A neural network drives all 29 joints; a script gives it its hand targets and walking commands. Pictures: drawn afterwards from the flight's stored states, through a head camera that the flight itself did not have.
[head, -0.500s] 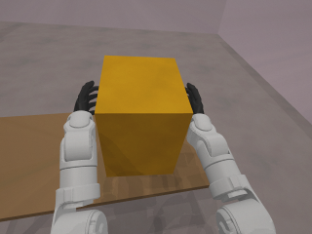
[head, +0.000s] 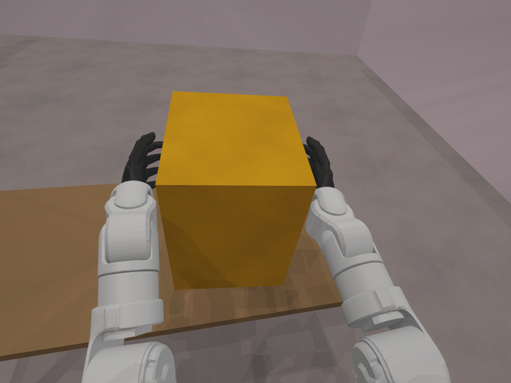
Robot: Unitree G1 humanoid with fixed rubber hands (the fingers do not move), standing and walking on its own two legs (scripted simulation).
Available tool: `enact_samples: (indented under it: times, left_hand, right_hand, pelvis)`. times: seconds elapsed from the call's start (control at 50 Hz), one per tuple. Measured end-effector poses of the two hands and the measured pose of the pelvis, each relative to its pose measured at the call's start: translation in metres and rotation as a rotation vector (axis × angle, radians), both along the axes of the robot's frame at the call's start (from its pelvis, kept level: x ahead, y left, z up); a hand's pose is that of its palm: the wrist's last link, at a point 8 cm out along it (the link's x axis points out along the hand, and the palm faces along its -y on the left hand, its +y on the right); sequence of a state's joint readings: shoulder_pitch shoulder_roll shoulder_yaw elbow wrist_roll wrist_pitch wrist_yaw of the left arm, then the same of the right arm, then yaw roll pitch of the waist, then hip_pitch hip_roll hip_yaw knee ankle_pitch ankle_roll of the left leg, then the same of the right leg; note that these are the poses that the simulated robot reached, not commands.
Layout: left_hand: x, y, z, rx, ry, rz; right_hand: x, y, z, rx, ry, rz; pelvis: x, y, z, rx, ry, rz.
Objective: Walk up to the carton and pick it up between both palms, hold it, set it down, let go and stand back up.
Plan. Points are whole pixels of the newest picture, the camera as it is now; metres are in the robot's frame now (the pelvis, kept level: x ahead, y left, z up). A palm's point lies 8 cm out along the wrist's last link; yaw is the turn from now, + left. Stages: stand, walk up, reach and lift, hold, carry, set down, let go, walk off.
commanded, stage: hold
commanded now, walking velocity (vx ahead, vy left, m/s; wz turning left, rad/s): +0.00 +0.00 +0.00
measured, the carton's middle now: (230, 193) +0.38 +0.02 +0.15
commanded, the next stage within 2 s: none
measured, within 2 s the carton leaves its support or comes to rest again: neither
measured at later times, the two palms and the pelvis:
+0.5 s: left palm (136, 185) +0.36 +0.15 +0.18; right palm (317, 187) +0.35 -0.12 +0.18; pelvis +0.00 +0.00 +0.00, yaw +0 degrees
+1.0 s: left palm (138, 185) +0.35 +0.15 +0.19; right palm (320, 186) +0.35 -0.12 +0.18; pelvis +0.00 +0.00 +0.00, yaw +0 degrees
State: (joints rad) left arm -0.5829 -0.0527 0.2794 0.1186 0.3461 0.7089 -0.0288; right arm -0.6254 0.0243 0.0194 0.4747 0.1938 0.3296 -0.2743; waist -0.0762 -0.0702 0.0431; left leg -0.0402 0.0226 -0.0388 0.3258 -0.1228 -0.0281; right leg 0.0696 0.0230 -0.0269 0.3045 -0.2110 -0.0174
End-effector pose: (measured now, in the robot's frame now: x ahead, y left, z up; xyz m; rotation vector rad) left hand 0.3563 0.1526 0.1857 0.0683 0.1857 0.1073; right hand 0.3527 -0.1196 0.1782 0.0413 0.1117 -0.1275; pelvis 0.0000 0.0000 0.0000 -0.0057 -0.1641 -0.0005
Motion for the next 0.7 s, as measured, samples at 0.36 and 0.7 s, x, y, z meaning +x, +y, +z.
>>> enact_samples:
  times: [0.36,0.7]
  left_hand:
    - [0.0013,0.0002,-0.0002,-0.008,-0.007,-0.005]
    - [0.0006,0.0017,-0.0008,-0.007,-0.005,0.001]
  right_hand:
    - [-0.0001,0.0003,0.0024,-0.007,-0.008,-0.007]
    - [0.0005,0.0018,0.0000,-0.002,-0.007,-0.002]
  pelvis:
    - [0.0002,0.0011,0.0001,0.000,-0.001,-0.002]
    - [0.0009,0.0017,0.0001,0.000,0.004,-0.002]
